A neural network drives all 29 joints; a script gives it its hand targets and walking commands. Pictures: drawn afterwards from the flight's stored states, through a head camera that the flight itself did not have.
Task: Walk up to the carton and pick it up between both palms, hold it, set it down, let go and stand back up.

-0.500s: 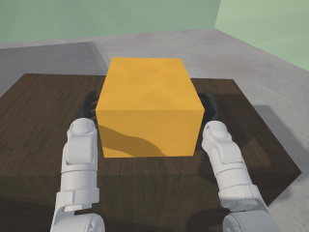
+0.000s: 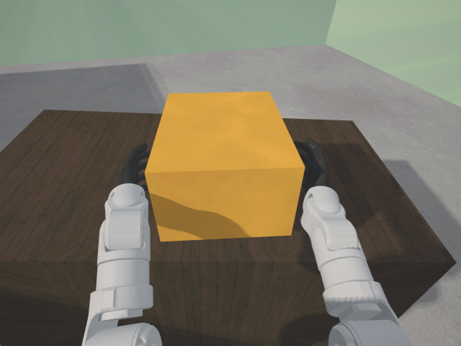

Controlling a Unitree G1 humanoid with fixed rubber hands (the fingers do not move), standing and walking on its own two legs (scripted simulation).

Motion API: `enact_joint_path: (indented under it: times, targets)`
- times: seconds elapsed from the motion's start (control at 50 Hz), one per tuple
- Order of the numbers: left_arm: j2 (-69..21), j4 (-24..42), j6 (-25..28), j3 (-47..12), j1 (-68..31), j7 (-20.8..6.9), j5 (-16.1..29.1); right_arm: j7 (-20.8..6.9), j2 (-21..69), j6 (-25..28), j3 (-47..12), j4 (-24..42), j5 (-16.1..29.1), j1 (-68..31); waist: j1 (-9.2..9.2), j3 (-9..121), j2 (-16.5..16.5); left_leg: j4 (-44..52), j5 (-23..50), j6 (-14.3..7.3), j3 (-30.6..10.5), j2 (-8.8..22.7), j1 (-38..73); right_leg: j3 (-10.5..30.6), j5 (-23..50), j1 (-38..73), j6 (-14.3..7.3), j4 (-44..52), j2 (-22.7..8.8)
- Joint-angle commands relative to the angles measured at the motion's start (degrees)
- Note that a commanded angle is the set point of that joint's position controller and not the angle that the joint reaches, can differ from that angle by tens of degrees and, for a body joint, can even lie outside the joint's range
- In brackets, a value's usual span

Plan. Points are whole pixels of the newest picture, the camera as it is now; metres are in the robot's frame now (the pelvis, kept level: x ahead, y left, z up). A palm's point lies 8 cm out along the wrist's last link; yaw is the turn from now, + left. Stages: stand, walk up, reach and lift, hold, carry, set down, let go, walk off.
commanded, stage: set down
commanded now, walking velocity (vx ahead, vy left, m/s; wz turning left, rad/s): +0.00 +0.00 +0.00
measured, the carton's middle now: (222, 156) +0.45 +0.01 +0.14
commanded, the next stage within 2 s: none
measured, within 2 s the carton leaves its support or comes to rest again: neither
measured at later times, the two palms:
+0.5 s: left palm (139, 206) +0.37 +0.17 +0.08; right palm (302, 180) +0.38 -0.14 +0.13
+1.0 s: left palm (145, 213) +0.37 +0.16 +0.05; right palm (301, 190) +0.39 -0.14 +0.10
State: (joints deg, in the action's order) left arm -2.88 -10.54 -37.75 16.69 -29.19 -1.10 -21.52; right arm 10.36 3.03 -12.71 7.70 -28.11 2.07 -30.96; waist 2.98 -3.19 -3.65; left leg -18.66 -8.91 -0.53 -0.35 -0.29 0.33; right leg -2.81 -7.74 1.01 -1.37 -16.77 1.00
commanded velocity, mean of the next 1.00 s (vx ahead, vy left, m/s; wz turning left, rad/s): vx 0.00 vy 0.00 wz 0.00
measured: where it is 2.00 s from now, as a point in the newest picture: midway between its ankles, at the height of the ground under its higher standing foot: outside the picture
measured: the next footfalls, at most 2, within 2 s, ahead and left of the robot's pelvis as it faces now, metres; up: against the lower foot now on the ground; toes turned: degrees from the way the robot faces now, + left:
none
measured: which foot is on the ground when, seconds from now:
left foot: down 0.00-1.00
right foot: down 0.00-1.00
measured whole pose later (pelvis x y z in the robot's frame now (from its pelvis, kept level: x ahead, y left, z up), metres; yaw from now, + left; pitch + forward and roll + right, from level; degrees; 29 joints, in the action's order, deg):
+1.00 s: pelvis +0.03 +0.00 +0.00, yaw +0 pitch -4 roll +0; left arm -1.9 -34.2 -16.7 15.7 -26.8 3.8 -17.7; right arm 7.4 5.2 10.5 16.4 -46.0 -7.0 -31.5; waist 0.1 -0.8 -3.2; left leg -17.1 -9.5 0.0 0.4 0.4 -4.0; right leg -3.4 -8.2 -3.2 -1.7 -15.0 1.3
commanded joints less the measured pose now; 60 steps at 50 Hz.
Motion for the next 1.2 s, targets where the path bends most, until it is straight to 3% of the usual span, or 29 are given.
enact_joint_path:
  times: [0.0, 0.1, 0.24, 0.38, 0.64, 0.72, 0.86, 1.0, 1.18]
  targets:
    - [-27.45, 9.68, 9.63, -25.79, -43.19, -10.01, 9.01, -10.35, 25.67, 11.26, -20.60, 17.20, 0.44, -48.77, -0.43, 23.70, 4.89, 3.82, 3.36, -0.41, 3.02, -0.63, 2.71, -2.80, 2.73, 5.22, 3.01, 2.38, -0.21]
    - [-28.22, 9.15, 14.51, -27.85, -43.61, -9.47, 9.48, -10.87, 26.01, 15.95, -20.06, 13.96, -2.89, -45.73, 0.08, 25.35, 4.94, 3.60, 5.84, 0.30, 3.04, -0.26, 4.08, -3.23, 4.80, 5.45, 2.75, 2.36, -0.41]
    - [-30.03, 14.19, 21.30, -33.02, -46.58, -6.91, 11.21, -11.52, 27.47, 19.90, -21.58, 7.94, -4.28, -39.38, 1.01, 31.21, 7.40, 1.18, 18.44, 2.96, 2.11, 0.34, 8.92, -3.33, 13.34, 5.87, 2.41, 1.53, 0.17]
    - [-30.64, 15.32, 24.66, -34.10, -45.46, -5.28, 10.60, -11.45, 28.03, 21.30, -22.63, 3.60, -4.13, -34.10, 0.89, 31.94, 8.82, -0.61, 27.81, 4.38, 1.46, 0.38, 10.16, -2.79, 22.03, 7.68, 2.76, 0.79, 0.30]
    - [-29.29, 10.40, 25.60, -29.65, -41.48, -6.29, 8.74, -10.49, 28.29, 22.64, -23.82, 2.67, -5.04, -33.48, -1.20, 29.18, 4.69, 1.01, 24.64, 2.41, 2.30, -0.39, 3.23, -1.81, 32.46, 15.22, 4.43, -1.73, -0.94]
    - [-29.61, 8.81, 27.45, -29.71, -44.12, -5.54, 9.07, -10.94, 28.39, 23.71, -22.49, 1.40, -6.22, -34.71, -1.51, 31.77, 5.16, 0.83, 24.47, 2.62, 2.43, -0.05, 3.71, -2.06, 31.15, 13.54, 4.23, -1.72, -0.90]
    - [-30.48, 1.74, 31.45, -27.92, -49.92, -4.03, 9.35, -12.48, 28.89, 25.43, -16.61, -5.15, -9.90, -37.47, -2.07, 33.62, 6.39, 1.29, 20.67, 2.94, 3.07, 0.86, 3.97, -2.70, 22.49, 7.89, 3.25, -0.23, -0.93]
    - [-30.59, -7.64, 35.93, -22.14, -54.89, -3.64, 8.18, -14.29, 30.39, 26.86, -8.22, -14.00, -14.89, -40.06, -3.07, 34.10, 6.49, 2.93, 14.70, 2.67, 4.60, 1.16, 1.25, -2.82, 16.23, 6.34, 2.78, 0.66, -1.46]
    - [-28.71, -16.13, 41.02, -14.00, -57.10, -4.02, 5.75, -15.59, 31.90, 28.26, 0.19, -21.32, -21.15, -40.24, -3.63, 33.31, 5.78, 4.44, 12.14, 2.45, 6.52, 0.93, -2.05, -2.48, 15.20, 8.31, 2.85, 0.77, -2.01]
